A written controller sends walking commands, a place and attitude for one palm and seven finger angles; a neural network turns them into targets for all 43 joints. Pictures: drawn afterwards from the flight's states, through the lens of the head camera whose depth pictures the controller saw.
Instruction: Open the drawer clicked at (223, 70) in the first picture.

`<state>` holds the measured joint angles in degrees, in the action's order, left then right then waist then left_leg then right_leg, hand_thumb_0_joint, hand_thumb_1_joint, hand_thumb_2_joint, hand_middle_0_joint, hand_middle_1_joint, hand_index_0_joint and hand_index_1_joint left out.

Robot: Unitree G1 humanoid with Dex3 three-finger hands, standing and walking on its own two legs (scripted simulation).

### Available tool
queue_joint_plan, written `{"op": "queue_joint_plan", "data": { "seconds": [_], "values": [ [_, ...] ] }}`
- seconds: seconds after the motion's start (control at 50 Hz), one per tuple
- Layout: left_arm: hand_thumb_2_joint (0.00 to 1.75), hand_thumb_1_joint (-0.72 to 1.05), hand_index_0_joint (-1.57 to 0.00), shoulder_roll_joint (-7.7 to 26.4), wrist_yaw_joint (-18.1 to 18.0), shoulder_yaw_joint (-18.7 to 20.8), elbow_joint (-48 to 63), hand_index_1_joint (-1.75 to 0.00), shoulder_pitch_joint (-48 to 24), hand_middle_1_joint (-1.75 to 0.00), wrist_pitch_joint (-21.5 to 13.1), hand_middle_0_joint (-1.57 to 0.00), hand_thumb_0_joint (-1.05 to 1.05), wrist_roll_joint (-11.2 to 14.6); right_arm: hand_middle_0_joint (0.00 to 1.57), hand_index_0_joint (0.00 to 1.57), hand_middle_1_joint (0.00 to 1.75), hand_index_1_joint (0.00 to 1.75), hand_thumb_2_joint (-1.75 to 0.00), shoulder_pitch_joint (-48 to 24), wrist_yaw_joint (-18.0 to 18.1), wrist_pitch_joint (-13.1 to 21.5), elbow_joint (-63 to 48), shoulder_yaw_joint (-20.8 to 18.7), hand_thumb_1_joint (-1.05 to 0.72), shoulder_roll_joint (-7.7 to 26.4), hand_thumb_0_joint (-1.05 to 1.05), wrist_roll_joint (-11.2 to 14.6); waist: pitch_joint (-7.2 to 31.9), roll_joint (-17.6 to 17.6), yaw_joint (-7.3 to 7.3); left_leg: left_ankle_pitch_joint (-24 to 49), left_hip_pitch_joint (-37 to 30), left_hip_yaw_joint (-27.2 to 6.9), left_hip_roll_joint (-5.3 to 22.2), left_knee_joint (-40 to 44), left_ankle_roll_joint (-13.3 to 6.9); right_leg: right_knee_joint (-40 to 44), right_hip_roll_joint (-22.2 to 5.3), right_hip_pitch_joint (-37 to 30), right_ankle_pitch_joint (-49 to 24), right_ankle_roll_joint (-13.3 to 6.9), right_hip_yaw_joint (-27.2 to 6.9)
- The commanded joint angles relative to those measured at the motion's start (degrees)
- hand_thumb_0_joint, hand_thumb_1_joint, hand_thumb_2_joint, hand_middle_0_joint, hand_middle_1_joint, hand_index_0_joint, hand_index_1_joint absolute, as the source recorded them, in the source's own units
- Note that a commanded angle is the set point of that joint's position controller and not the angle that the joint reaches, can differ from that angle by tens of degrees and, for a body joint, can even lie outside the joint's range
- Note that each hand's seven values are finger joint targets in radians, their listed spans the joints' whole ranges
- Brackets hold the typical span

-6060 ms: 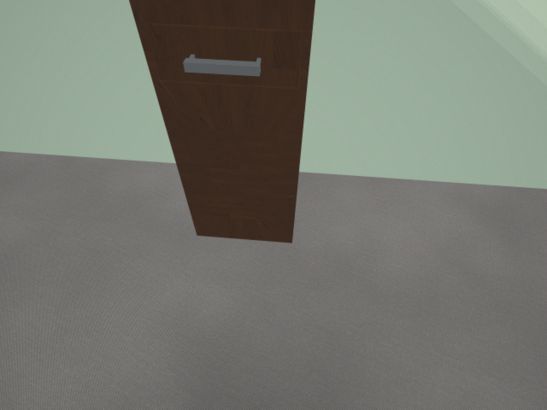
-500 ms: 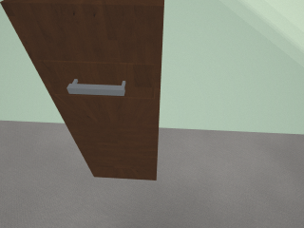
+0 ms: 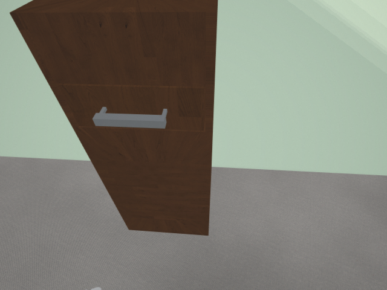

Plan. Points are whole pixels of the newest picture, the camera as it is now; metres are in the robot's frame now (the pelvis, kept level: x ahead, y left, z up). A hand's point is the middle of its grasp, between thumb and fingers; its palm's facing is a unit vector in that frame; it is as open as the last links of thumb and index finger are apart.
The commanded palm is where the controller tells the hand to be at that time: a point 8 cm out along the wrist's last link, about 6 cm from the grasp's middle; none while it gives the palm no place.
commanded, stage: raise the hand with hooked fingers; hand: left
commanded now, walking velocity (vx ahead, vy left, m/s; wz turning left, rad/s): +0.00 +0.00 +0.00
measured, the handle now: (132, 115) +0.52 +0.22 +0.07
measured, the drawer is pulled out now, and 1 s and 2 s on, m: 0.00 0.00 0.00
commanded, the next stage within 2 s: move the hooked fingers above the handle in 1.78 s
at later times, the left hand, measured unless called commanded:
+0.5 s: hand (86, 255) +0.18 +0.23 +0.00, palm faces +0.08 -0.10 -0.99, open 9.7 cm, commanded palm +0.17 +0.22 +0.06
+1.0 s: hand (78, 187) +0.26 +0.25 +0.11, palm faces +0.16 -0.09 -0.98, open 12.7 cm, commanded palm +0.24 +0.24 +0.17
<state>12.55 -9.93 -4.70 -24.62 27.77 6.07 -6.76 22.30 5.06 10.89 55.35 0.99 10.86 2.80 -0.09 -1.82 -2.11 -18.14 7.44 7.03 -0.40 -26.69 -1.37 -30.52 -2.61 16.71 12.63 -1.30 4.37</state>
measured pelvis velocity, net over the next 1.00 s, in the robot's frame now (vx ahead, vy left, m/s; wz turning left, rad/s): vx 0.02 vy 0.01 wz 0.03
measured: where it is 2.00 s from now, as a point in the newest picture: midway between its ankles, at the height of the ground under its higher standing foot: outside the picture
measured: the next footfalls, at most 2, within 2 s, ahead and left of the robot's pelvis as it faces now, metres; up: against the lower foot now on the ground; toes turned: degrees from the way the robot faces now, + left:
none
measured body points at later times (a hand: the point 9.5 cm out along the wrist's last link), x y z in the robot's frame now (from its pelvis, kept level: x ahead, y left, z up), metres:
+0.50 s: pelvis +0.02 -0.02 -0.02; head +0.05 -0.04 +0.42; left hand +0.17 +0.24 +0.06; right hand +0.31 -0.19 -0.08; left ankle -0.04 +0.10 -0.74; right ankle +0.04 -0.11 -0.74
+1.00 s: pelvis +0.02 +0.01 +0.00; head +0.03 -0.03 +0.45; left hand +0.25 +0.25 +0.16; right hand +0.22 -0.23 -0.11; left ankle -0.04 +0.10 -0.74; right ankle +0.04 -0.11 -0.74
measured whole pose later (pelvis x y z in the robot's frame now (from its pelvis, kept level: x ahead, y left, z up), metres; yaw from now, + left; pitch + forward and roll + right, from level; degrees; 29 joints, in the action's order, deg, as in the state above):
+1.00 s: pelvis +0.02 +0.01 +0.00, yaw +1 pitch +1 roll +0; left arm 27.3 -7.5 -0.6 13.3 9.8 1.6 -51.9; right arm 7.8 -0.6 -6.8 36.2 -1.6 17.0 -0.2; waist 0.4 -5.1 -5.4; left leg -18.8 8.5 5.0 -0.4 -26.7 -1.8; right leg -28.4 -1.7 16.3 12.8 -0.7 4.2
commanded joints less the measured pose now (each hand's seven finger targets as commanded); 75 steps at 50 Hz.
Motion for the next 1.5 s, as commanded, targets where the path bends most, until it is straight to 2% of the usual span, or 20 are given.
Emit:
{"op": "queue_joint_plan", "data": {
  "seconds": [0.0,0.04,0.08,0.12,0.16,0.2,0.24,0.28,0.32,0.4,0.44,0.54,0.62,0.74,0.84,0.92,1.06,1.26,1.34,1.48],
  "values": [
    [0.83,0.74,-0.21,2.33,-4.9,-5.93,32.63,-0.4,-11.87,-0.4,-3.29,-0.21,0.0,-12.47,0.2,0.2,0.3,0.3,-0.9,-14.29,0.85,10.27,-18.52,-1.92,-0.9,9.96,0.0,-0.19,-3.2,7.66,3.66,-2.98,12.81,-8.45,0.76,4.45,-0.65,3.44,2.46,5.52,10.16,-0.96,-4.36],
    [0.81,0.69,-0.22,2.22,-7.13,-7.01,31.21,-0.43,-8.69,-0.43,-3.21,-0.22,0.0,-23.2,0.2,0.2,0.3,0.3,-0.9,-14.11,-0.63,8.76,-23.04,-2.76,-0.9,10.6,0.0,-2.64,-1.86,12.09,3.1,-0.68,14.5,-8.23,-1.24,0.46,-0.59,2.56,2.56,7.95,14.28,-1.46,-5.14],
    [0.79,0.64,-0.22,2.21,-9.14,-4.66,28.08,-0.47,7.75,-0.47,-2.67,-0.22,0.0,-31.92,0.2,0.2,0.3,0.3,-0.9,-17.71,-3.1,4.77,-28.22,-4.43,-0.9,10.85,0.0,-4.5,-0.7,13.64,-1.4,2.95,15.31,-7.32,-1.67,-1.6,0.12,3.37,2.83,6.0,15.2,-2.24,-6.29],
    [0.77,0.6,-0.22,3.67,-9.45,-1.67,24.53,-0.5,20.71,-0.5,-3.33,-0.22,0.0,-39.18,0.2,0.2,0.3,0.3,-0.9,-19.42,-5.88,-1.67,-30.07,-4.86,-0.9,10.81,0.0,-4.96,0.47,15.63,-5.67,7.44,19.41,-5.64,-1.54,-2.19,0.96,1.86,2.99,1.62,7.33,-3.02,-8.36],
    [0.75,0.55,-0.22,5.64,-9.56,-0.1,30.18,-0.53,19.46,-0.53,-6.02,-0.22,0.0,-44.09,0.2,0.2,0.3,0.3,-0.9,-23.05,-8.07,-7.25,-33.55,-4.18,-0.9,9.92,0.0,-4.8,3.6,16.29,-6.5,11.67,20.8,-4.08,-1.28,-3.01,1.37,-2.09,3.04,-1.24,-3.88,-3.23,-8.66],
    [0.73,0.5,-0.23,9.38,-10.92,3.29,35.11,-0.55,16.99,-0.55,-8.48,-0.23,0.0,-47.74,0.2,0.2,0.3,0.3,-0.9,-25.21,-9.44,-10.24,-35.92,-3.83,-0.9,9.25,0.0,-4.69,6.4,12.1,-7.06,14.09,20.67,-3.39,-1.25,-4.09,1.38,-4.5,3.3,-2.94,-9.31,-3.41,-10.07],
    [0.71,0.46,-0.23,12.44,-13.26,5.71,42.87,-0.58,11.82,-0.58,-9.43,-0.23,0.0,-50.55,0.2,0.2,0.3,0.3,-0.9,-26.25,-10.24,-12.79,-36.96,-3.82,-0.9,8.73,0.0,-5.41,9.98,2.02,-7.58,14.89,19.01,-3.39,-1.53,-5.24,1.16,-6.39,3.68,-3.61,-11.75,-3.93,-11.59],
    [0.69,0.41,-0.24,13.59,-15.74,6.72,47.47,-0.62,5.83,-0.62,-9.74,-0.24,0.0,-52.63,0.2,0.2,0.3,0.3,-0.9,-24.6,-10.07,-13.64,-37.14,-3.98,-0.9,7.98,0.0,-5.79,16.04,-4.97,-6.44,18.92,13.87,-4.04,-1.4,-7.7,0.85,-7.83,4.43,-1.01,-15.27,-4.3,-12.73],
    [0.67,0.36,-0.24,16.38,-17.96,8.02,53.71,-0.64,-4.36,-0.64,-9.6,-0.24,0.0,-54.31,0.2,0.2,0.3,0.3,-0.9,-22.75,-9.4,-13.92,-36.22,-4.28,-0.9,8.29,0.0,-6.66,21.09,-6.64,-4.02,20.22,9.2,-6.05,-1.25,-10.95,0.62,-8.23,4.6,3.99,-13.71,-4.02,-14.83],
    [0.63,0.27,-0.25,15.95,-18.0,6.22,54.48,-0.7,-13.66,-0.7,-10.93,-0.25,0.0,-53.22,0.2,0.2,0.3,0.3,-0.9,-21.98,-8.35,-12.67,-34.2,-4.47,-0.9,8.4,0.0,-7.53,18.74,-3.47,0.12,17.33,6.18,-6.41,-1.55,-14.31,-0.59,-6.17,3.35,10.8,-9.56,-2.89,-13.43],
    [0.61,0.22,-0.25,14.22,-16.41,4.17,51.94,-0.74,-16.73,-0.74,-11.62,-0.25,0.0,-51.64,0.2,0.2,0.3,0.3,-0.9,-22.48,-8.0,-12.19,-33.43,-4.14,-0.9,8.31,0.0,-7.78,13.74,1.4,1.82,14.31,7.76,-6.92,-1.54,-14.33,-1.13,-4.89,3.12,12.12,-7.58,-2.06,-11.9],
    [0.56,0.11,-0.26,14.77,-8.76,4.55,44.09,-0.81,-8.51,-0.81,-5.82,-0.26,0.0,-49.66,0.2,0.2,0.3,0.3,-0.9,-24.05,-7.71,-14.21,-33.48,-3.04,-0.9,7.52,0.0,-5.81,13.61,6.1,-2.44,15.19,13.05,-5.9,-1.16,-8.34,-0.55,-3.52,2.52,-2.04,-14.33,-1.21,-8.64],
    [0.52,0.01,-0.26,21.34,-4.78,10.71,44.31,-0.87,-4.52,-0.87,-2.11,-0.26,0.0,-48.24,0.2,0.2,0.3,0.3,-0.9,-26.18,-7.36,-14.98,-34.21,-1.12,-0.9,7.86,0.0,-3.86,13.79,4.68,-5.45,17.54,14.34,-5.33,-0.23,-3.42,0.4,-2.76,2.28,-11.74,-18.27,-1.16,-9.58],
    [0.46,-0.13,-0.27,23.56,-3.47,12.32,53.76,-0.96,-15.22,-0.96,-2.74,-0.27,0.0,-47.25,0.2,0.2,0.3,0.3,-0.9,-25.68,-6.5,-15.0,-33.55,-1.71,-0.9,8.36,0.0,-3.75,15.72,-1.37,-4.74,20.84,9.49,-5.51,0.46,-0.04,-0.06,0.09,1.46,-15.12,-20.4,-1.09,-8.25],
    [0.41,-0.24,-0.28,23.16,-2.24,11.76,52.7,-1.03,-21.97,-1.03,-6.22,-0.28,0.0,-44.83,0.2,0.2,0.3,0.3,-0.9,-23.76,-5.57,-13.55,-31.0,-3.09,-0.9,8.87,0.0,-3.4,13.41,0.77,-3.03,20.41,5.58,-5.99,0.26,1.49,-0.32,2.84,1.54,-12.15,-16.45,-0.83,-6.41],
    [0.37,-0.34,-0.29,24.34,0.42,10.88,48.25,-1.1,-28.24,-1.1,-5.14,-0.29,0.0,-44.88,0.2,0.2,0.3,0.3,-0.9,-24.82,-5.54,-14.04,-29.92,-3.23,-0.9,9.43,0.0,-2.4,10.14,0.09,-2.8,19.38,4.47,-6.21,0.37,3.64,0.17,4.57,1.65,-11.21,-12.38,-1.17,-4.72],
    [0.3,-0.5,-0.3,30.22,6.55,11.96,45.09,-1.2,-42.49,-1.2,-2.72,-0.3,0.0,-44.14,0.2,0.2,0.3,0.3,-0.9,-25.94,-5.0,-15.38,-29.04,-2.51,-0.9,9.52,0.0,-1.56,11.72,-3.38,-3.19,21.59,1.85,-6.59,0.19,7.01,0.5,6.32,1.78,-15.94,-13.05,-1.29,-3.65],
    [0.3,-0.5,-0.3,33.68,15.57,12.12,36.9,-1.2,-56.64,-1.2,-2.19,-0.3,0.0,-41.69,0.2,0.2,0.3,0.3,-0.9,-25.43,-5.35,-16.23,-28.86,-1.4,-0.9,10.41,0.0,-1.02,8.03,-0.48,-2.07,18.69,3.17,-6.77,0.55,9.94,0.86,9.01,2.15,-15.58,-9.86,-1.13,-2.58],
    [0.3,-0.5,-0.3,35.96,18.36,12.41,36.66,-1.2,-63.73,-1.2,-2.97,-0.3,0.0,-41.0,0.2,0.2,0.3,0.3,-0.9,-25.1,-5.41,-15.84,-29.19,-1.15,-0.9,10.61,0.0,-0.97,11.23,-1.86,-2.01,16.77,2.6,-7.12,0.24,9.89,0.6,9.29,1.87,-16.4,-7.9,-1.23,-2.81],
    [0.3,-0.5,-0.3,35.32,21.2,13.97,37.93,-1.2,-56.1,-1.2,-6.42,-0.3,0.0,-38.41,0.2,0.2,0.3,0.3,-0.9,-23.74,-6.22,-15.68,-30.78,-1.95,-0.9,11.4,0.0,-0.93,12.11,0.26,-2.97,18.04,3.35,-6.96,0.28,9.49,0.37,8.98,1.79,-17.16,-9.58,-1.04,-2.67]
  ]
}}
